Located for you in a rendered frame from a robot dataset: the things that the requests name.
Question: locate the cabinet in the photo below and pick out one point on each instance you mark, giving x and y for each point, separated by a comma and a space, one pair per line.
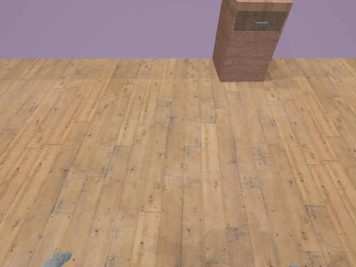
244, 56

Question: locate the drawer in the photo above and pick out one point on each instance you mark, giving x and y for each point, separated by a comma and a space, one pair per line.
245, 20

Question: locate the handle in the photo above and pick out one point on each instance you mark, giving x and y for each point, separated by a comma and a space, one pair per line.
265, 24

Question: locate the left robot hand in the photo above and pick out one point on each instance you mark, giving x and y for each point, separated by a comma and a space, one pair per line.
57, 260

